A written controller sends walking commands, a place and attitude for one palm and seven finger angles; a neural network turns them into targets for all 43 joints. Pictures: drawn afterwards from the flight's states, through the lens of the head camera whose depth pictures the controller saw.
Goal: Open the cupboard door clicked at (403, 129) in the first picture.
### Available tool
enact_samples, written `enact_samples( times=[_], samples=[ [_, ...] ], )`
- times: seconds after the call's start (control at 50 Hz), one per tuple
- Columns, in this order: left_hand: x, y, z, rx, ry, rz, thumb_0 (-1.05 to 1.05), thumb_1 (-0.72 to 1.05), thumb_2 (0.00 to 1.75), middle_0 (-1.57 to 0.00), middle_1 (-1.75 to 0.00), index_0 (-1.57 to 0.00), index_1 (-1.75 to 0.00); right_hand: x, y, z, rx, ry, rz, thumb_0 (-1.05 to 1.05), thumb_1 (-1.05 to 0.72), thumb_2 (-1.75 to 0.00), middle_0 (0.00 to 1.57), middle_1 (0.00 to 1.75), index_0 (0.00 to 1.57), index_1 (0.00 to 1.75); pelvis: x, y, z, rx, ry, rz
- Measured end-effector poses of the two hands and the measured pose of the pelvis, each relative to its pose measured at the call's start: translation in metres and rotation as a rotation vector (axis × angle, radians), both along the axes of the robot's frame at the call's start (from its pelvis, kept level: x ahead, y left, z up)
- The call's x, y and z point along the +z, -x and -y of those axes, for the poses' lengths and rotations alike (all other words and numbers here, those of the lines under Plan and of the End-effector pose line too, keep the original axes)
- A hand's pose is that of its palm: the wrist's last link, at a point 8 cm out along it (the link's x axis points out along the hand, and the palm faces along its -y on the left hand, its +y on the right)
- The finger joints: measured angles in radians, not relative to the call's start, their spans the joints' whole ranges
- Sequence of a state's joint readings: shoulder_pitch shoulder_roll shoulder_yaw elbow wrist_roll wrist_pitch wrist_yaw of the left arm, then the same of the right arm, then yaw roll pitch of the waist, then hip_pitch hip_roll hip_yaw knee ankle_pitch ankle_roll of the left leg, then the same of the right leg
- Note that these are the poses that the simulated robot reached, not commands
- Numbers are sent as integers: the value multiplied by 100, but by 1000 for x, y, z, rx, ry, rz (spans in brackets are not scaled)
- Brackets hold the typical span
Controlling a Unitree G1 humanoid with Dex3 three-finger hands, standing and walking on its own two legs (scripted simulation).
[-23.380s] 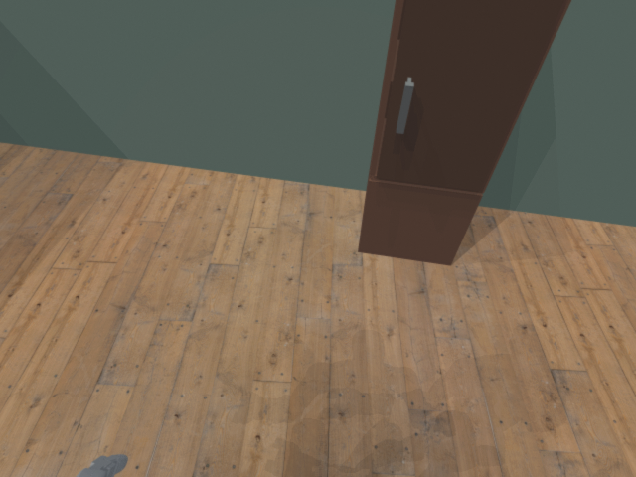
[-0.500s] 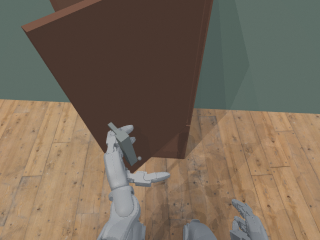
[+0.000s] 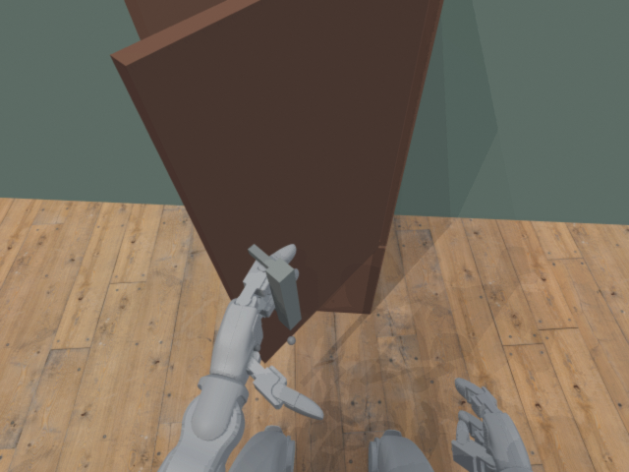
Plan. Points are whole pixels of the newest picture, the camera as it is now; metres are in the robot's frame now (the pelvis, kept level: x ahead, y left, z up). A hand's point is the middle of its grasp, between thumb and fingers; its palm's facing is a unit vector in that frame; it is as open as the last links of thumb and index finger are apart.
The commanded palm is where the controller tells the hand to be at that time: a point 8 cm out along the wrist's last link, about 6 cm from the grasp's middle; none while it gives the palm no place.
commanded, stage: slide the hand sideways off the handle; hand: left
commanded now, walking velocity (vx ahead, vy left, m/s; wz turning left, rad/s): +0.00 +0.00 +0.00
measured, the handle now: (274, 288) +0.34 +0.07 +0.03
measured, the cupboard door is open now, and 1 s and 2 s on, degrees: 51 51 51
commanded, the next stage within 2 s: draw the hand back to the body in 1.00 s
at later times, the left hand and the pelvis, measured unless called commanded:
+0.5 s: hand (268, 370) +0.23 +0.07 +0.04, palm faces -0.08 -1.00 +0.01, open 16.3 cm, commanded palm +0.21 +0.12 +0.03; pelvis +0.01 +0.01 -0.01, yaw -1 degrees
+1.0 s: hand (221, 413) +0.19 +0.11 +0.03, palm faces -0.05 -1.00 -0.02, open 16.3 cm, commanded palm +0.16 +0.17 +0.03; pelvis +0.01 -0.01 -0.02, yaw +0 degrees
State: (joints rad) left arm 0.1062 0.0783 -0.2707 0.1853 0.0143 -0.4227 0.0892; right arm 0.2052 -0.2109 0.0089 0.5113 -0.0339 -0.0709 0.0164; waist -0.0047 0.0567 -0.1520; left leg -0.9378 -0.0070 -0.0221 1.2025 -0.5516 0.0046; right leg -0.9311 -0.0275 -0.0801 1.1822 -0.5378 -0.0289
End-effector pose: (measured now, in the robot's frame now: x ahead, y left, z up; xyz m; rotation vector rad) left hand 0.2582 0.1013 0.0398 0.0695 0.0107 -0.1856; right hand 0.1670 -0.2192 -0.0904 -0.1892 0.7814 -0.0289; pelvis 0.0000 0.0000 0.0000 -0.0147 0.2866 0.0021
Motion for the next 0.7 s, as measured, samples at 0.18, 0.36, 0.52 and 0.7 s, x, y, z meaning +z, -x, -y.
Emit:
enact_samples(
  times=[0.18,0.36,0.52,0.7],
  samples=[
    [2,18,1,80,121,-23,-1,-50,30,-16,-32,-17,-33,11,-1,-5,-5,14,27,1,-90,-90,20,30,20,30,-2,-2,-10,-15,-4,-13],
    [-4,33,-15,91,51,-25,-1,-50,30,-15,-30,-16,-30,5,-12,-15,12,0,40,1,-90,-90,20,30,20,30,-11,-1,-12,-13,4,-20],
    [5,43,-21,110,78,-40,-1,-50,30,-15,-31,-16,-30,6,-20,-21,22,-22,59,1,-90,-90,20,30,20,30,-9,-6,-10,-10,4,-26],
    [-2,57,-37,110,42,-71,-1,-50,30,-15,-30,-17,-31,6,-27,-7,17,8,66,1,-90,-90,20,30,20,30,-14,-10,-2,-8,3,-37]
  ],
)
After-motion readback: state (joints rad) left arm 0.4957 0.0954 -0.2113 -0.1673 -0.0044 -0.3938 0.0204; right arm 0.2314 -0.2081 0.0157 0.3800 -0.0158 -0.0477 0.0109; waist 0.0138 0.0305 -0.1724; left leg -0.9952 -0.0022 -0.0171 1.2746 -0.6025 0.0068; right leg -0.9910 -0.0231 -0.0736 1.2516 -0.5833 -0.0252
